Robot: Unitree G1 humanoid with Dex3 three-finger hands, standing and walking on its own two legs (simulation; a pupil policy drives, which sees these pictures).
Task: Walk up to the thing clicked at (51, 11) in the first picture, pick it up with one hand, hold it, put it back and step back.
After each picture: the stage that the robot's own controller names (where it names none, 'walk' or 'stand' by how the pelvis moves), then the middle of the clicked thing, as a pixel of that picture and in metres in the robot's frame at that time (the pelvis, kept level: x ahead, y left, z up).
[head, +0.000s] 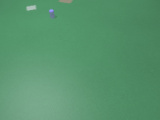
stand; (51, 14) +2.05 +0.48 -0.72
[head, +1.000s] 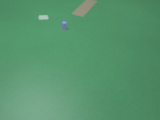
walk; (64, 26) +1.93 +0.23 -0.70
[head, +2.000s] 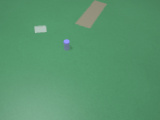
walk; (66, 45) +1.30 +0.13 -0.71
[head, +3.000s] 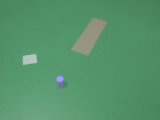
walk; (60, 82) +0.82 +0.19 -0.71
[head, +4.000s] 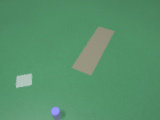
walk; (56, 113) +0.50 +0.22 -0.70
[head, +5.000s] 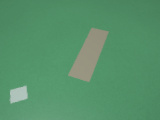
stand; out of the picture +0.37 +0.22 -0.71
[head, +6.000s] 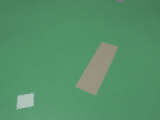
stand; out of the picture +0.36 +0.20 -0.72
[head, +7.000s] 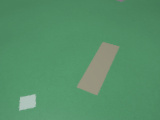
stand; out of the picture +0.36 +0.20 -0.73
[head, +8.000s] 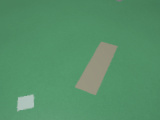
stand; out of the picture +0.36 +0.21 -0.73
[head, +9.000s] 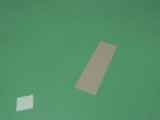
stand; out of the picture +0.35 +0.21 -0.73
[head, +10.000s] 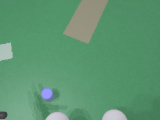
go down; (48, 95) +0.39 +0.20 -0.53
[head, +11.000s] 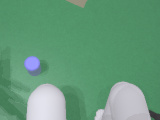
go down; (33, 66) +0.44 +0.22 -0.32
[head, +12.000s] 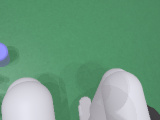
close in; out of the picture +0.43 +0.25 -0.26
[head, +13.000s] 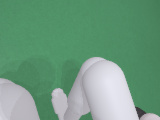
close; out of the picture +0.42 +0.28 -0.23
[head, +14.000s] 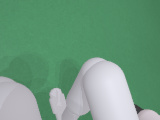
lift; out of the picture +0.41 +0.28 -0.23
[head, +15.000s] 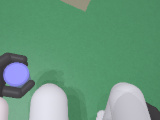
lift; (19, 78) +0.33 +0.24 -0.07
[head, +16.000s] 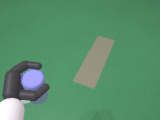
hold; (35, 87) +0.33 +0.18 +0.05
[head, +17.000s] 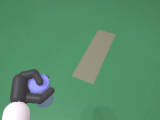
hold; (41, 91) +0.33 +0.17 +0.00
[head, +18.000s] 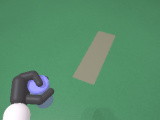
hold; (41, 92) +0.33 +0.17 +0.00
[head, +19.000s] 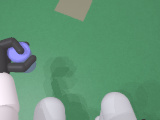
crouch; (23, 58) +0.43 +0.20 -0.09
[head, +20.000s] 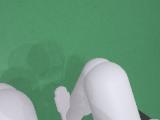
lower; out of the picture +0.43 +0.28 -0.23
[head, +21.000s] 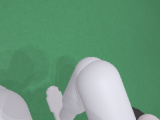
lower; out of the picture +0.44 +0.29 -0.23
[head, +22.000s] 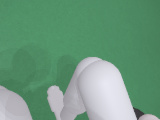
lower; out of the picture +0.44 +0.29 -0.23
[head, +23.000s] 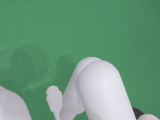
lower; out of the picture +0.44 +0.29 -0.23
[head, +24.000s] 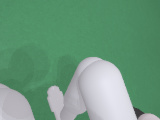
loosen; out of the picture +0.44 +0.28 -0.23
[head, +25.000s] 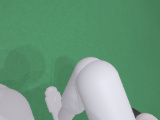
withdraw; out of the picture +0.43 +0.27 -0.24
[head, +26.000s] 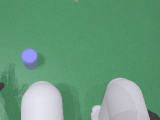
walk; (30, 59) +0.46 +0.22 -0.30
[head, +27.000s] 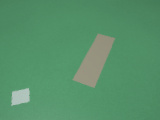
stand; out of the picture +0.38 +0.16 -0.65
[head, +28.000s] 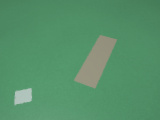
stand; out of the picture +0.39 +0.18 -0.67
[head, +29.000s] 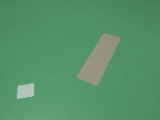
stand; out of the picture +0.39 +0.17 -0.68
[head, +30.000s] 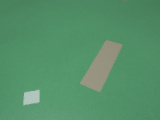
walk; out of the picture +0.41 +0.17 -0.72
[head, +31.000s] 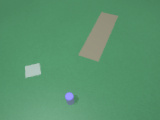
walk; (69, 98) +0.54 +0.16 -0.71
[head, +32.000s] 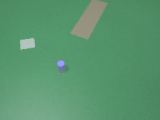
walk; (61, 66) +0.84 +0.17 -0.70
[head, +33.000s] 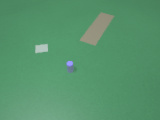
stand; (70, 66) +1.02 +0.17 -0.71
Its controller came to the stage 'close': yes
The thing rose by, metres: 0.71
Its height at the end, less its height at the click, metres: +0.00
